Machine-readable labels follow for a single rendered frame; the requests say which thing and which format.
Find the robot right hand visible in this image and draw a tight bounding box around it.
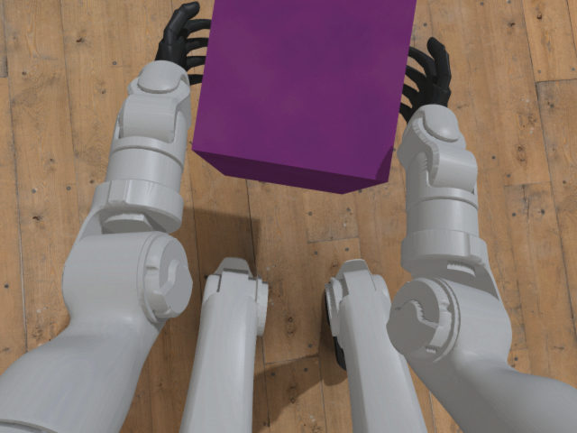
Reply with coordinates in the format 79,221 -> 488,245
399,37 -> 452,124

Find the robot left upper arm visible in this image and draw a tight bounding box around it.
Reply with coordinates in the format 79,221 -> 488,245
0,231 -> 193,433

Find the robot right upper arm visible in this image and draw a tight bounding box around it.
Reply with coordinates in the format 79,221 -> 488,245
386,276 -> 577,433

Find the robot right shin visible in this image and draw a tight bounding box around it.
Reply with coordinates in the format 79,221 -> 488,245
335,259 -> 391,348

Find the left robot forearm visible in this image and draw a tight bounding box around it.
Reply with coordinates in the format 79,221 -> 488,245
61,60 -> 192,306

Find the left robot thigh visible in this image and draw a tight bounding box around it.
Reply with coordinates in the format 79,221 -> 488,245
179,268 -> 268,433

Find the robot left hand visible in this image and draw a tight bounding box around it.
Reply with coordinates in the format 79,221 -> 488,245
155,1 -> 212,86

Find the carton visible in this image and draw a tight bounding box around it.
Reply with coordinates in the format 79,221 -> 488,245
191,0 -> 417,195

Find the right robot forearm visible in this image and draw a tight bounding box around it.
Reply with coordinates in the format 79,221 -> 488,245
397,105 -> 504,307

